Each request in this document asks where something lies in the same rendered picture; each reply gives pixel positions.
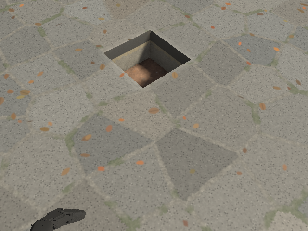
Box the left robot hand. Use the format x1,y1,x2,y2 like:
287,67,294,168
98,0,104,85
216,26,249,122
30,208,86,231

